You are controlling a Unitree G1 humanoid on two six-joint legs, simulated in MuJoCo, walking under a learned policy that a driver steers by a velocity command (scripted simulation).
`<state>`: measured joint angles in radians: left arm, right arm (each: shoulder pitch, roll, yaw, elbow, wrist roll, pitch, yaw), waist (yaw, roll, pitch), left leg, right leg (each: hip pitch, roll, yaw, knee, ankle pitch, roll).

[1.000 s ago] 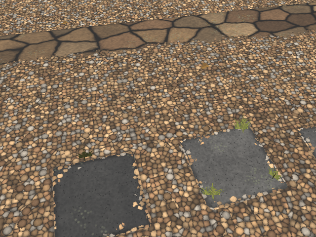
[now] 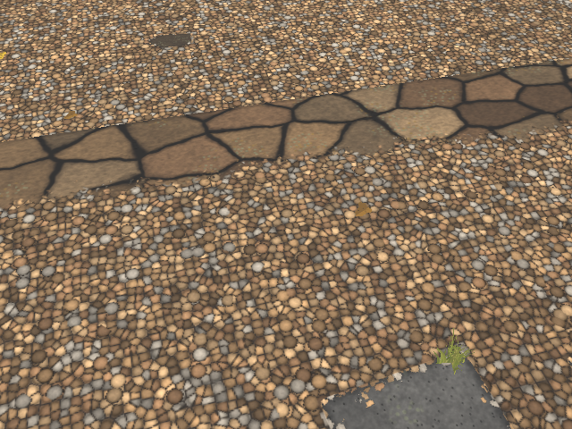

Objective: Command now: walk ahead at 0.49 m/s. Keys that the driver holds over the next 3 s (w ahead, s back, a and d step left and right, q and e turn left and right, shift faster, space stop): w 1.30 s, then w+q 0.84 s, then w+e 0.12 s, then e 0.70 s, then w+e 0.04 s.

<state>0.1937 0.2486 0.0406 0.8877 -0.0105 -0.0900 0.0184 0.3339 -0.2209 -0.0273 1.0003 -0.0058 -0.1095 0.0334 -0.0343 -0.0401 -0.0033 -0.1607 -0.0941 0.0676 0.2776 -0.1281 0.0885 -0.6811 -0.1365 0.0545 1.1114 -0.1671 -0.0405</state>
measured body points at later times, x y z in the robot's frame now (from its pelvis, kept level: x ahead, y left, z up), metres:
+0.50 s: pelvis +0.28 -0.08 +0.00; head +0.30 -0.10 +0.45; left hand +0.33 +0.18 -0.13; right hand +0.37 -0.35 -0.14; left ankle +0.28 +0.08 -0.66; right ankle +0.30 -0.16 -0.75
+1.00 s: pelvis +0.55 -0.01 -0.01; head +0.58 +0.00 +0.44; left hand +0.59 +0.25 -0.15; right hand +0.66 -0.27 -0.13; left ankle +0.61 +0.07 -0.75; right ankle +0.47 -0.17 -0.65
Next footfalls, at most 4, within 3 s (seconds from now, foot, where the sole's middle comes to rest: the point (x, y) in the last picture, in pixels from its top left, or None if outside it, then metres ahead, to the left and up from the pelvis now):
0.30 right None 0.34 -0.17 -0.78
0.86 left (257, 377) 0.65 0.07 -0.78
1.42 right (340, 271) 0.97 -0.16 -0.78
1.98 left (235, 215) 1.19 0.14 -0.78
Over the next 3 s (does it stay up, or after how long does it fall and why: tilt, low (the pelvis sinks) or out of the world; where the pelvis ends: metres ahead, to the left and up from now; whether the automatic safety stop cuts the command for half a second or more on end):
stays up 1.42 0.19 -0.01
